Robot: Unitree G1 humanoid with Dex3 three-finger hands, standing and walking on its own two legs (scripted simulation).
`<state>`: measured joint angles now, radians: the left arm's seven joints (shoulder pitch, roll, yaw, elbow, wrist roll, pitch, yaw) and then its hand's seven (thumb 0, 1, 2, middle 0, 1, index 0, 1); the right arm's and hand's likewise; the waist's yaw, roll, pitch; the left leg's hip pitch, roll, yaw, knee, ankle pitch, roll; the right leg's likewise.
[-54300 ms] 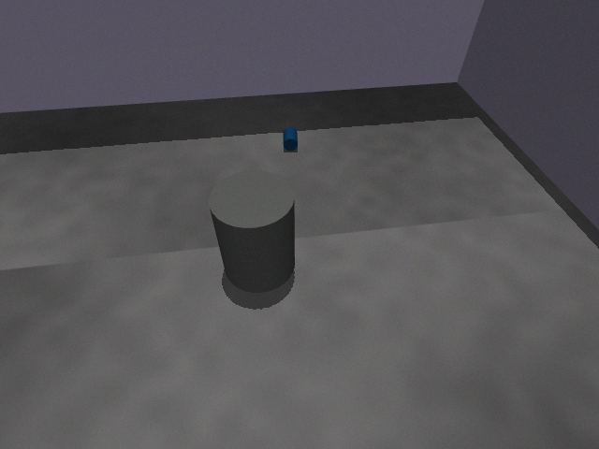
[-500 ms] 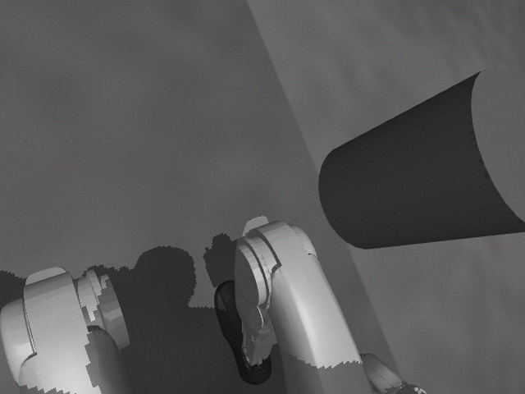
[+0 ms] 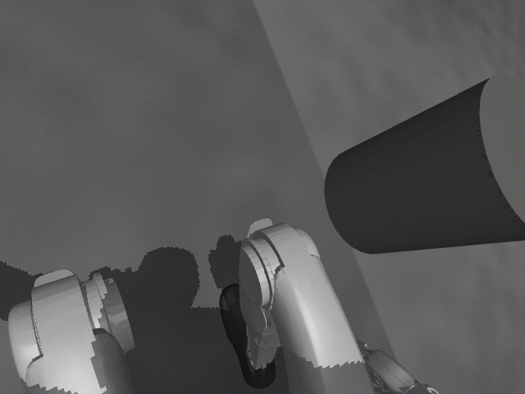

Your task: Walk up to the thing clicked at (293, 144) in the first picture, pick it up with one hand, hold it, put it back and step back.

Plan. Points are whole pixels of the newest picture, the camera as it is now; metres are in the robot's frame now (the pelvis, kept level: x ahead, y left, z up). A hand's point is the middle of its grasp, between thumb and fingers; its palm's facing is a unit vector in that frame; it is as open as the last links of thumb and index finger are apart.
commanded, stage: settle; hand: left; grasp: from above
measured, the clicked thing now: out of the picture +0.42 +0.36 -0.25
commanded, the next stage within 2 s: lift in 0.58 s
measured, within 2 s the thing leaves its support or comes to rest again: leaves its support in 0.04 s
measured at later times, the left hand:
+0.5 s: hand out of the picture +0.40 +0.36 -0.13, palm faces -0.49 -0.09 -0.87, open 10.7 cm
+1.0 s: hand out of the picture +0.39 +0.36 -0.06, palm faces -0.48 -0.10 -0.87, open 10.7 cm
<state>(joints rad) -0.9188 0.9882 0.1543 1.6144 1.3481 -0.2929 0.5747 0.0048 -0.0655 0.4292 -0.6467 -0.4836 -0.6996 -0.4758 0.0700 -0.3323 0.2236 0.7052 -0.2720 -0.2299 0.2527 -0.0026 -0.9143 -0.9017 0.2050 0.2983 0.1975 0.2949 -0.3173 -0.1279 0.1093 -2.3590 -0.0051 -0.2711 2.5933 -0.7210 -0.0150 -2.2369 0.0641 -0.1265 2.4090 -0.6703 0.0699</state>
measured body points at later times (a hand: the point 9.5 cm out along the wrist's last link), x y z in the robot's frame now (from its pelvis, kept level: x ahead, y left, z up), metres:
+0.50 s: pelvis -0.01 -0.01 +0.04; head +0.21 +0.10 +0.41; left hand +0.42 +0.36 -0.08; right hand +0.12 -0.27 -0.05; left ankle +0.06 +0.13 -0.26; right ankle +0.12 -0.13 -0.26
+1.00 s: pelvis -0.01 -0.01 +0.08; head +0.20 +0.09 +0.46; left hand +0.41 +0.36 -0.01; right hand +0.09 -0.27 -0.03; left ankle +0.06 +0.13 -0.26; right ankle +0.12 -0.13 -0.26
